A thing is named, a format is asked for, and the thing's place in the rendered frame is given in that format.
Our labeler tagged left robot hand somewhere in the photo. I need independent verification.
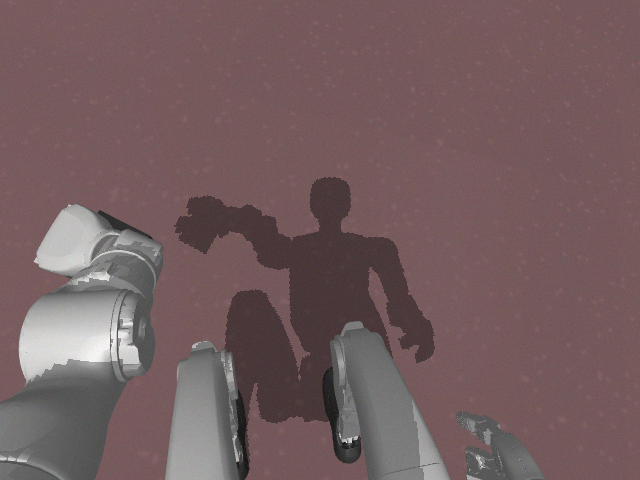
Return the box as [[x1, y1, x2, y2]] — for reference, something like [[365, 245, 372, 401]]
[[34, 204, 113, 277]]

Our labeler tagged right robot foot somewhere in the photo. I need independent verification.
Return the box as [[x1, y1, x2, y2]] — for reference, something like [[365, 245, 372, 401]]
[[322, 367, 361, 464]]

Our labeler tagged small box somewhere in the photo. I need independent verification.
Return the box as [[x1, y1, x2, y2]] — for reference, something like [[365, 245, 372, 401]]
[[64, 210, 154, 279]]

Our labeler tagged left robot arm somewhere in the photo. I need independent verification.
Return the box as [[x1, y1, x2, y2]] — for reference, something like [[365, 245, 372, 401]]
[[0, 229, 164, 480]]

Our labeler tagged right robot hand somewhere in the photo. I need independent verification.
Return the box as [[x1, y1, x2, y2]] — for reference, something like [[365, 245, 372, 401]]
[[456, 412, 546, 480]]

